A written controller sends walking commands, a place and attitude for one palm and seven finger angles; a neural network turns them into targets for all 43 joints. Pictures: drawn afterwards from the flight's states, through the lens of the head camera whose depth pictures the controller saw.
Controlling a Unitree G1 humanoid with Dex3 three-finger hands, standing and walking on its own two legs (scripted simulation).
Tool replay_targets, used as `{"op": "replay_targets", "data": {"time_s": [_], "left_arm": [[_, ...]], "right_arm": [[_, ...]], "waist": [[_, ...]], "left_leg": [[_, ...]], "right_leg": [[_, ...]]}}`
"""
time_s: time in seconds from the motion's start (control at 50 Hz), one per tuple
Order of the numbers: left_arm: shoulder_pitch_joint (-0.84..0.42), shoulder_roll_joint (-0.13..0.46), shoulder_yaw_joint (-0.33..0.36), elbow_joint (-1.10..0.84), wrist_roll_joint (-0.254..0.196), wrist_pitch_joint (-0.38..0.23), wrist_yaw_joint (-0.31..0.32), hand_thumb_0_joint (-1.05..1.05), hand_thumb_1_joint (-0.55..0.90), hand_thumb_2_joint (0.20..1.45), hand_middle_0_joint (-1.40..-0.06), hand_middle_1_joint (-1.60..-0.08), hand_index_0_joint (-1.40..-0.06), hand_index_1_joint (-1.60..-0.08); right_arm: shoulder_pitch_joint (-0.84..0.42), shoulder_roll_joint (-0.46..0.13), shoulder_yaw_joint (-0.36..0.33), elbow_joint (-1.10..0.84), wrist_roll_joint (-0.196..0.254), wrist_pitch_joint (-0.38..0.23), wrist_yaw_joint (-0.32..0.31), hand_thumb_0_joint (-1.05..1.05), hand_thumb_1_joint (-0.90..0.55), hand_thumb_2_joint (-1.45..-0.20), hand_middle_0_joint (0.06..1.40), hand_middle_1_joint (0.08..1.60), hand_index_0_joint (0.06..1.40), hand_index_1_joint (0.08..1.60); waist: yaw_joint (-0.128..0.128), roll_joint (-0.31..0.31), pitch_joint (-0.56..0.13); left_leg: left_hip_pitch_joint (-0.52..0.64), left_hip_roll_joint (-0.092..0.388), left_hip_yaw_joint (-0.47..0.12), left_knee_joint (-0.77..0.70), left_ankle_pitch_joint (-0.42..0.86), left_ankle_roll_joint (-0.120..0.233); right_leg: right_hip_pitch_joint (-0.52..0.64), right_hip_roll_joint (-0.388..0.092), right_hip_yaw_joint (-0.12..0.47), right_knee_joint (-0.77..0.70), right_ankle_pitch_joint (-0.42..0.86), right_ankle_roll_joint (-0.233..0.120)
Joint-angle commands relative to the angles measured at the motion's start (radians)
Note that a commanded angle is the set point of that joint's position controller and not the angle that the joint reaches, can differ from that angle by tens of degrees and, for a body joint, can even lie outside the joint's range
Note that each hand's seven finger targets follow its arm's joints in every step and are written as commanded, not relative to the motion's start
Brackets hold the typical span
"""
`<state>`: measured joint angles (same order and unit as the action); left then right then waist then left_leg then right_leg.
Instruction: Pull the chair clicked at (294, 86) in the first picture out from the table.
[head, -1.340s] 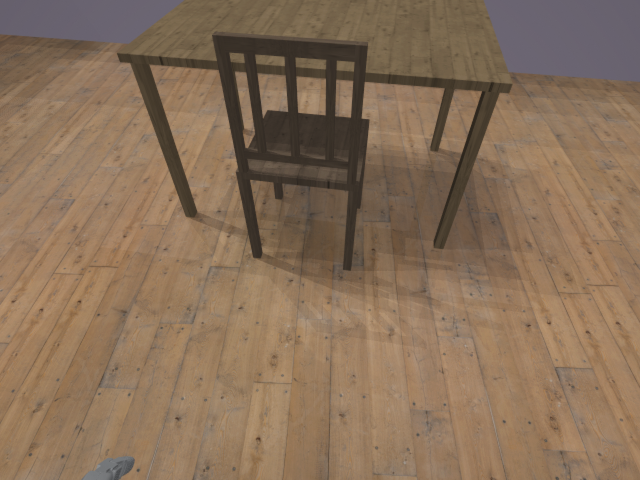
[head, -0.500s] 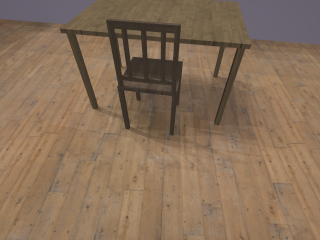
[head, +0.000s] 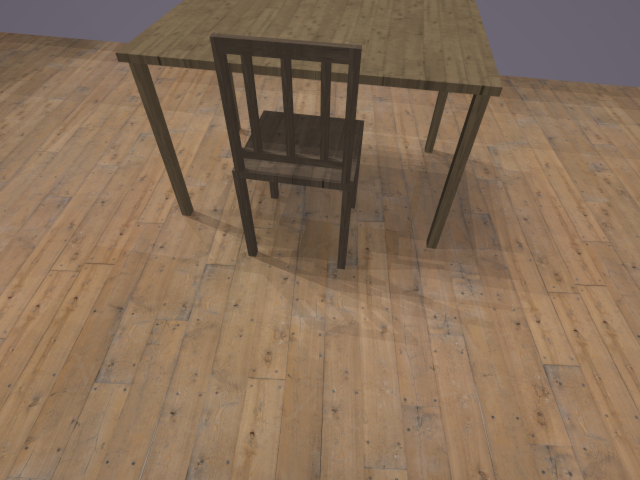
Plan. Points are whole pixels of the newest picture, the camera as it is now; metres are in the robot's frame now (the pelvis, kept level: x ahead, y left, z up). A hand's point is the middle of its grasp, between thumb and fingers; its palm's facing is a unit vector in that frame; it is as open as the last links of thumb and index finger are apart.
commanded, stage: look at it before walking up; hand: left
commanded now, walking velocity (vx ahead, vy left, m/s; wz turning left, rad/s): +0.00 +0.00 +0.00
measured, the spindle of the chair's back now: (288, 110) +1.06 +0.15 -0.10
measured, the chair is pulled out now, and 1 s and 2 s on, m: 0.00 0.00 0.00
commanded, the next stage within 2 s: walk to a spot facing it in 0.10 s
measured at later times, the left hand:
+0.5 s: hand out of the picture +0.03 +0.23 -0.19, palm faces +0.10 -0.98 -0.19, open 7.4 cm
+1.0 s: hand (212, 365) +0.34 +0.22 -0.19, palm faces +0.01 -0.98 -0.19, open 7.3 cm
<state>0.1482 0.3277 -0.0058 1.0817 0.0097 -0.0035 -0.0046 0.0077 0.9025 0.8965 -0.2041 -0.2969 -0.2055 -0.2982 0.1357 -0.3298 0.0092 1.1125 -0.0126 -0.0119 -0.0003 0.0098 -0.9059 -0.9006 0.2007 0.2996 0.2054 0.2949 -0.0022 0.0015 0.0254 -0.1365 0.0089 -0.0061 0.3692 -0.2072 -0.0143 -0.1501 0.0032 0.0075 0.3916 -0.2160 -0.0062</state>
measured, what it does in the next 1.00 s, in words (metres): walks ahead: right foot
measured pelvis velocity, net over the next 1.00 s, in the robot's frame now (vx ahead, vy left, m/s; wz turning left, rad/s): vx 0.25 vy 0.04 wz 0.02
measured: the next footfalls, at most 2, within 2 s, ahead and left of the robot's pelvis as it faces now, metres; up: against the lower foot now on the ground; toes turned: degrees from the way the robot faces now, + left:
right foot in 1.00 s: +0.41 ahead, -0.03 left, +0.00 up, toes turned -5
left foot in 1.46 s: +0.39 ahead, +0.16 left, +0.00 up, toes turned +1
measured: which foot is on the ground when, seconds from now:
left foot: down 0.00-1.00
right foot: down 0.00-0.52, up 0.54-0.98, down 1.00-1.00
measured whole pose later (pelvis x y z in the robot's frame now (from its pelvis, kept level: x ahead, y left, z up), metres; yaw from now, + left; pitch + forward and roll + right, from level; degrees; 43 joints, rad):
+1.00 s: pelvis +0.25 +0.04 -0.03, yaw +1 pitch -1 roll +0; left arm 0.15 0.16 0.05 1.03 0.03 -0.04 -0.01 0.01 0.92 0.90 -0.20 -0.30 -0.20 -0.30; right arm 0.51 -0.08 -0.01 1.21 -0.01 -0.07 -0.04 0.01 -0.91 -0.90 0.20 0.30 0.21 0.29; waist -0.04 0.01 0.08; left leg 0.11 0.02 0.14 0.52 -0.53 0.01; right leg -0.45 0.00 -0.14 0.61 -0.13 -0.09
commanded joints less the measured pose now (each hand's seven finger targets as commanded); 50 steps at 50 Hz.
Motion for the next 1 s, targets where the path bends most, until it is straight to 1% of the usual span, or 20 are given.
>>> {"op": "replay_targets", "data": {"time_s": [0.0,0.18,0.24,0.28,0.32,0.36,0.4,0.46,0.48,0.5,0.52,0.56,0.6,0.66,0.74,0.84,0.92,0.94,0.96,0.98], "left_arm": [[-0.036,0.204,0.042,-0.061,0.002,-0.023,0.016,0.000,0.900,0.900,-0.200,-0.300,-0.200,-0.300],[-0.036,0.207,0.041,-0.060,0.002,-0.025,0.017,0.000,0.900,0.900,-0.200,-0.300,-0.200,-0.300],[0.069,0.093,0.022,-0.024,0.007,-0.001,0.017,0.000,0.900,0.900,-0.200,-0.300,-0.200,-0.300],[0.108,0.124,0.036,-0.023,0.012,0.005,0.010,0.000,0.900,0.900,-0.200,-0.300,-0.200,-0.300],[0.172,0.157,0.058,-0.029,0.014,0.002,0.012,0.000,0.900,0.900,-0.200,-0.300,-0.200,-0.300],[0.188,0.160,0.070,-0.038,0.016,-0.013,0.015,0.000,0.900,0.900,-0.200,-0.300,-0.200,-0.300],[0.170,0.137,0.074,-0.049,0.019,-0.029,0.014,0.000,0.900,0.900,-0.200,-0.300,-0.200,-0.300],[0.123,0.078,0.068,-0.056,0.012,-0.026,0.010,0.000,0.900,0.900,-0.200,-0.300,-0.200,-0.300],[0.129,0.017,0.056,-0.065,0.006,-0.022,0.004,0.000,0.900,0.900,-0.200,-0.300,-0.200,-0.300],[0.107,-0.042,0.044,-0.098,0.002,-0.026,-0.002,0.000,0.900,0.900,-0.200,-0.300,-0.200,-0.300],[0.066,-0.025,0.048,-0.124,0.012,-0.037,0.002,0.000,0.900,0.900,-0.200,-0.300,-0.200,-0.300],[0.056,-0.024,0.060,-0.092,0.018,-0.044,-0.002,0.000,0.900,0.900,-0.200,-0.300,-0.200,-0.300],[0.094,-0.064,0.057,-0.061,0.020,-0.040,-0.013,0.000,0.900,0.900,-0.200,-0.300,-0.200,-0.300],[0.135,-0.106,0.054,-0.045,0.018,-0.027,-0.015,0.000,0.900,0.900,-0.200,-0.300,-0.200,-0.300],[0.069,-0.122,0.057,-0.073,0.015,-0.017,-0.017,0.000,0.900,0.900,-0.200,-0.300,-0.200,-0.300],[-0.050,-0.147,0.052,-0.106,0.006,-0.027,-0.018,0.000,0.900,0.900,-0.200,-0.300,-0.200,-0.300],[0.160,-0.104,0.067,-0.046,0.015,-0.039,-0.002,0.000,0.900,0.900,-0.200,-0.300,-0.200,-0.300],[0.278,-0.072,0.079,-0.015,0.019,-0.047,0.004,0.000,0.900,0.900,-0.200,-0.300,-0.200,-0.300],[0.382,-0.003,0.098,0.014,0.027,-0.062,0.014,0.000,0.900,0.900,-0.200,-0.300,-0.200,-0.300],[0.432,0.076,0.115,0.020,0.013,-0.068,0.021,0.000,0.900,0.900,-0.200,-0.300,-0.200,-0.300]], "right_arm": [[-0.037,-0.198,-0.040,-0.066,0.004,-0.024,-0.016,0.000,-0.900,-0.900,0.200,0.300,0.200,0.300],[-0.042,-0.198,-0.039,-0.067,0.004,-0.022,-0.015,0.000,-0.900,-0.900,0.200,0.300,0.200,0.300],[0.043,-0.067,-0.011,-0.038,-0.005,0.002,-0.006,0.000,-0.900,-0.900,0.200,0.300,0.200,0.300],[0.053,-0.053,-0.014,-0.047,-0.013,0.010,-0.001,0.000,-0.900,-0.900,0.200,0.300,0.200,0.300],[0.041,-0.041,-0.023,-0.073,-0.014,0.011,0.002,0.000,-0.900,-0.900,0.200,0.300,0.200,0.300],[0.038,-0.042,-0.035,-0.102,-0.012,0.002,0.007,0.000,-0.900,-0.900,0.200,0.300,0.200,0.300],[0.066,-0.013,-0.039,-0.106,-0.007,-0.012,0.015,0.000,-0.900,-0.900,0.200,0.300,0.200,0.300],[0.265,0.034,-0.039,-0.046,-0.004,-0.028,0.013,0.000,-0.900,-0.900,0.200,0.300,0.200,0.300],[0.382,-0.029,-0.058,-0.012,-0.010,-0.037,0.001,0.000,-0.900,-0.900,0.200,0.300,0.200,0.300],[0.492,-0.115,-0.086,0.012,-0.019,-0.044,-0.014,0.000,-0.900,-0.900,0.200,0.300,0.200,0.300],[0.502,-0.106,-0.079,0.005,-0.013,-0.041,-0.024,0.000,-0.900,-0.900,0.200,0.300,0.200,0.300],[0.429,-0.021,-0.062,-0.011,-0.007,-0.053,-0.025,0.000,-0.900,-0.900,0.200,0.300,0.200,0.300],[0.384,0.037,-0.046,-0.017,-0.003,-0.075,-0.030,0.000,-0.900,-0.900,0.200,0.300,0.200,0.300],[0.417,0.067,-0.039,0.011,0.004,-0.091,-0.041,0.000,-0.900,-0.900,0.200,0.300,0.200,0.300],[0.461,0.104,-0.034,0.043,0.006,-0.095,-0.048,0.000,-0.900,-0.900,0.200,0.300,0.200,0.300],[0.482,0.111,-0.037,0.073,-0.004,-0.085,-0.052,0.000,-0.900,-0.900,0.200,0.300,0.200,0.300],[0.414,0.056,-0.054,0.062,0.001,-0.073,-0.055,0.000,-0.900,-0.900,0.200,0.300,0.200,0.300],[0.395,0.052,-0.056,0.050,0.004,-0.070,-0.052,0.000,-0.900,-0.900,0.200,0.300,0.200,0.300],[0.409,0.079,-0.054,0.041,0.014,-0.069,-0.044,0.000,-0.900,-0.900,0.200,0.300,0.200,0.300],[0.476,0.138,-0.050,0.024,0.025,-0.073,-0.045,0.000,-0.900,-0.900,0.200,0.300,0.200,0.300]], "waist": [[0.005,0.009,-0.051],[0.005,-0.001,-0.052],[0.015,-0.044,-0.047],[0.031,-0.117,0.039],[0.052,-0.213,0.081],[0.047,-0.164,0.114],[0.021,-0.118,0.121],[-0.061,-0.035,0.091],[-0.099,0.164,0.068],[-0.120,0.376,0.063],[-0.108,0.235,0.069],[-0.074,0.104,0.103],[-0.031,0.031,0.127],[-0.007,0.078,0.085],[-0.010,0.082,0.105],[-0.040,0.138,0.143],[0.060,0.112,0.042],[0.118,0.058,-0.015],[0.151,-0.054,-0.099],[0.111,-0.240,-0.232]], "left_leg": [[0.009,0.112,-0.087,-0.061,0.157,0.038],[0.019,0.109,-0.087,-0.062,0.160,0.037],[-0.039,0.073,-0.056,-0.005,-0.106,0.031],[-0.189,0.018,-0.021,0.077,-0.262,0.028],[-0.306,0.007,0.038,0.261,-0.272,0.024],[-0.374,0.043,0.024,0.383,-0.280,0.031],[-0.333,0.064,0.037,0.343,-0.258,0.035],[0.016,0.022,0.088,0.091,-0.128,0.037],[0.123,0.119,-0.123,-0.052,-0.262,0.077],[0.198,0.345,-0.471,-0.213,-0.321,0.164],[0.213,0.391,-0.522,-0.217,-0.217,0.218],[0.132,0.358,-0.422,-0.194,-0.098,0.232],[0.089,0.296,-0.256,-0.197,0.129,0.193],[0.145,0.243,-0.089,-0.168,0.413,0.166],[0.176,0.221,-0.007,-0.176,0.509,0.134],[0.163,0.204,0.087,-0.142,0.678,0.123],[0.149,0.247,0.105,0.126,0.870,0.116],[0.077,0.216,0.113,0.291,0.796,0.091],[-0.116,0.138,0.144,0.587,0.464,0.054],[-0.306,-0.030,0.133,0.966,-0.365,0.012]], "right_leg": [[0.008,-0.115,0.098,-0.064,0.147,-0.023],[0.011,-0.119,0.101,-0.072,0.159,-0.023],[0.014,-0.118,0.105,-0.082,-0.181,-0.014],[0.013,-0.158,0.179,-0.147,-0.407,-0.047],[0.022,-0.271,0.315,-0.244,-0.537,-0.118],[0.027,-0.336,0.351,-0.259,-0.494,-0.175],[0.005,-0.328,0.259,-0.216,-0.344,-0.181],[-0.198,-0.203,0.038,-0.027,-0.295,-0.099],[-0.308,-0.098,-0.052,0.238,-0.239,-0.049],[-0.504,0.006,-0.144,0.539,-0.352,0.005],[-0.571,-0.034,-0.036,0.672,-0.337,-0.014],[-0.589,-0.102,-0.002,0.797,-0.209,-0.023],[-0.542,-0.124,-0.010,0.790,-0.091,-0.003],[-0.540,-0.110,-0.047,0.773,-0.034,0.016],[-0.588,-0.096,-0.086,0.671,0.044,0.014],[-0.432,-0.035,-0.161,0.343,0.074,-0.025],[-0.140,0.011,-0.151,0.229,0.092,-0.076],[0.029,0.016,-0.142,0.158,0.163,-0.085],[0.249,-0.150,0.042,0.161,0.425,-0.155],[0.387,-0.441,0.461,0.085,0.822,-0.299]]}}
